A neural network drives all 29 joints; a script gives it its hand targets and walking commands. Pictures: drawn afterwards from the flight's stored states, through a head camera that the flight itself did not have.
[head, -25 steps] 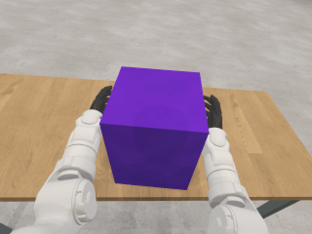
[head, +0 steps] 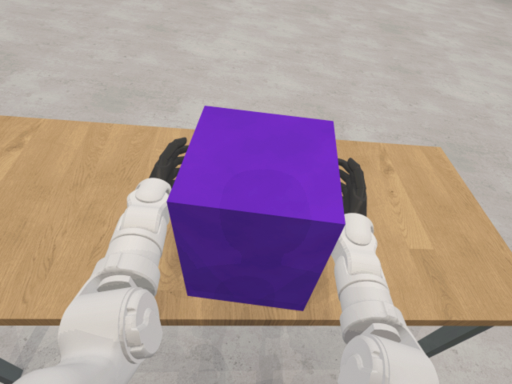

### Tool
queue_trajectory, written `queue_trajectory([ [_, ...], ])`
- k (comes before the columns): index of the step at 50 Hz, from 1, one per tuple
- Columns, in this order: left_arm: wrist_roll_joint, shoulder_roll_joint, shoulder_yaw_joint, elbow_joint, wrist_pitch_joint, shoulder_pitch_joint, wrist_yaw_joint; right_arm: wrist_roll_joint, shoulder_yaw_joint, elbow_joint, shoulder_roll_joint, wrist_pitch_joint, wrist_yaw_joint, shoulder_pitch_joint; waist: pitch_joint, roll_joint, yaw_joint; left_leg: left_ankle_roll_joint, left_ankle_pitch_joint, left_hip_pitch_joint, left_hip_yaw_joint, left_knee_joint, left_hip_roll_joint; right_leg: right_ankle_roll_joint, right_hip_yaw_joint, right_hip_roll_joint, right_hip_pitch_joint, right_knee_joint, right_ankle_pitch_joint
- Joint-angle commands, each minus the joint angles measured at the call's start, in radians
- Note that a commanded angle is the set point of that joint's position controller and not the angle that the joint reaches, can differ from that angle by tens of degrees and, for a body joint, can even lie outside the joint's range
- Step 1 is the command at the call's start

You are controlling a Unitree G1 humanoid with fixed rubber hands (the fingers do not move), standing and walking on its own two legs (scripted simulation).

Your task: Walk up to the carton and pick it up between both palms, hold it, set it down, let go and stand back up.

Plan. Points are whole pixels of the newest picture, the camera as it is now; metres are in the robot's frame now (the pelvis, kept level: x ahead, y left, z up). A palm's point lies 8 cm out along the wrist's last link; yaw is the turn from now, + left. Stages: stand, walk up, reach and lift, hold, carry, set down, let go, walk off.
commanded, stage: set down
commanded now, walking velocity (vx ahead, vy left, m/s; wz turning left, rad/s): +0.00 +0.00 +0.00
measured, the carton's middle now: (256, 213) +0.40 -0.08 +0.04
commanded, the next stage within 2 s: none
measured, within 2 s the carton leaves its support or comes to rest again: neither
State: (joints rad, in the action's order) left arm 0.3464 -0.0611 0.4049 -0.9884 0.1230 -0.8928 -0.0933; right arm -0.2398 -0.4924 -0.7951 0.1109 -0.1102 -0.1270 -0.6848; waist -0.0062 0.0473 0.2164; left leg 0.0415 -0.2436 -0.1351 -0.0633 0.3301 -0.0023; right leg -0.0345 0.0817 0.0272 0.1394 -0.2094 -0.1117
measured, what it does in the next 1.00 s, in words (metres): stands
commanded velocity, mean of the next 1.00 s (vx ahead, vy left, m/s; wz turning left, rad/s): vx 0.00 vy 0.00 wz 0.00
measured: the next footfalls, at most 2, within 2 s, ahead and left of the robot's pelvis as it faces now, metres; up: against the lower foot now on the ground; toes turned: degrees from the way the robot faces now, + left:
none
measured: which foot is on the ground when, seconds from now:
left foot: down 0.00-1.00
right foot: down 0.00-1.00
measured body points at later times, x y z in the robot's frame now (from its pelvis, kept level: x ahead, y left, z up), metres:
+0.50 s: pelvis +0.00 +0.00 +0.00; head +0.04 +0.02 +0.45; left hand +0.46 +0.06 +0.09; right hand +0.36 -0.24 +0.09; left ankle -0.05 +0.08 -0.75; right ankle -0.01 -0.14 -0.75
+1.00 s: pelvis -0.01 +0.00 +0.00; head +0.05 +0.02 +0.45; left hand +0.46 +0.06 +0.08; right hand +0.36 -0.24 +0.09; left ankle -0.05 +0.08 -0.75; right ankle -0.01 -0.14 -0.75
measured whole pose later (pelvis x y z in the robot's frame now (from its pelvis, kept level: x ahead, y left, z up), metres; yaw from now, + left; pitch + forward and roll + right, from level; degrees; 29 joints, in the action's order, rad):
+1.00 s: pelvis -0.01 +0.00 +0.00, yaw -1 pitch +3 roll -1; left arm 0.44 -0.02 0.55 -1.01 -0.01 -0.93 -0.14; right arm -0.36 -0.62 -0.75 0.16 -0.21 -0.10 -0.68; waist -0.05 0.05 0.17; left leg 0.04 -0.23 -0.15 -0.08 0.32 0.00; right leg -0.03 0.08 0.03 0.18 -0.23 -0.11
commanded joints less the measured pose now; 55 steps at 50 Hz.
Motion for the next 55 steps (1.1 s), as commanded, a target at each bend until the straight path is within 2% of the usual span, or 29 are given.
queue_trajectory([
  [1,-0.008,0.484,-0.191,0.001,-0.045,-0.483,-0.133,-0.034,0.259,0.049,0.416,-0.035,0.111,-0.534,0.390,-0.106,-0.007,-0.114,0.423,0.125,0.001,-0.012,-0.012,-0.005,0.063,-0.067,-0.181,-0.072,0.453],
  [8,0.015,0.460,-0.144,-0.033,-0.076,-0.479,-0.134,-0.074,0.249,0.072,0.446,-0.043,0.116,-0.513,0.389,-0.073,-0.029,-0.082,0.310,0.030,-0.018,-0.046,-0.024,-0.017,0.046,-0.050,-0.251,-0.090,0.493],
  [15,0.035,0.429,-0.098,-0.058,-0.088,-0.457,-0.151,-0.101,0.246,0.074,0.463,-0.031,0.111,-0.470,0.345,-0.030,-0.033,-0.052,0.205,-0.043,-0.028,-0.085,-0.032,-0.033,0.036,-0.034,-0.319,-0.098,0.524],
  [20,0.053,0.436,-0.094,-0.049,-0.101,-0.459,-0.143,-0.116,0.225,0.070,0.451,-0.055,0.120,-0.463,0.373,-0.070,-0.045,-0.070,0.290,0.034,-0.023,-0.059,-0.018,-0.024,0.055,-0.049,-0.237,-0.088,0.475],
  [24,0.059,0.442,-0.095,-0.057,-0.103,-0.443,-0.144,-0.120,0.215,0.042,0.449,-0.060,0.120,-0.441,0.346,-0.071,-0.041,-0.070,0.288,0.031,-0.021,-0.052,-0.014,-0.019,0.052,-0.049,-0.219,-0.086,0.471],
  [28,0.073,0.436,-0.082,-0.063,-0.104,-0.429,-0.143,-0.135,0.184,0.012,0.439,-0.066,0.122,-0.420,0.302,-0.084,-0.041,-0.080,0.314,0.061,-0.013,-0.044,-0.007,-0.016,0.061,-0.054,-0.165,-0.072,0.414],
  [31,0.079,0.420,-0.067,-0.070,-0.106,-0.420,-0.144,-0.140,0.181,0.024,0.440,-0.065,0.120,-0.420,0.303,-0.070,-0.048,-0.067,0.260,0.015,-0.016,-0.058,-0.011,-0.023,0.056,-0.047,-0.195,-0.083,0.424],
  [36,0.093,0.434,-0.070,-0.071,-0.113,-0.424,-0.135,-0.147,0.155,-0.017,0.431,-0.076,0.124,-0.407,0.298,-0.114,-0.046,-0.089,0.306,0.068,-0.011,-0.034,-0.005,-0.015,0.068,-0.053,-0.126,-0.073,0.376],
  [39,0.113,0.421,-0.047,-0.081,-0.108,-0.392,-0.137,-0.140,0.167,-0.025,0.430,-0.077,0.126,-0.383,0.277,-0.106,-0.062,-0.080,0.305,0.051,-0.015,-0.038,-0.009,-0.015,0.062,-0.051,-0.145,-0.072,0.390],
  [45,0.106,0.417,-0.046,-0.089,-0.122,-0.395,-0.136,-0.167,0.137,-0.032,0.420,-0.083,0.128,-0.373,0.266,-0.089,-0.051,-0.081,0.300,0.065,-0.011,-0.035,0.000,-0.016,0.065,-0.051,-0.103,-0.067,0.358],
  [48,0.123,0.405,-0.027,-0.093,-0.120,-0.384,-0.139,-0.170,0.133,-0.048,0.412,-0.071,0.128,-0.355,0.231,-0.089,-0.060,-0.074,0.257,0.045,-0.011,-0.054,0.001,-0.017,0.063,-0.048,-0.119,-0.068,0.339],
  [50,0.126,0.405,-0.025,-0.088,-0.121,-0.382,-0.137,-0.169,0.136,-0.051,0.414,-0.079,0.131,-0.350,0.238,-0.095,-0.069,-0.079,0.288,0.063,-0.012,-0.044,0.003,-0.016,0.066,-0.052,-0.096,-0.065,0.330],
  [53,0.137,0.403,-0.018,-0.084,-0.118,-0.363,-0.138,-0.174,0.126,-0.054,0.409,-0.082,0.131,-0.334,0.222,-0.095,-0.071,-0.079,0.304,0.086,-0.014,-0.036,0.002,-0.013,0.068,-0.056,-0.075,-0.055,0.310],
  [55,0.136,0.397,-0.017,-0.078,-0.121,-0.365,-0.138,-0.182,0.118,-0.044,0.408,-0.081,0.129,-0.325,0.231,-0.092,-0.068,-0.071,0.264,0.065,-0.019,-0.045,-0.002,-0.017,0.064,-0.050,-0.082,-0.054,0.305],
])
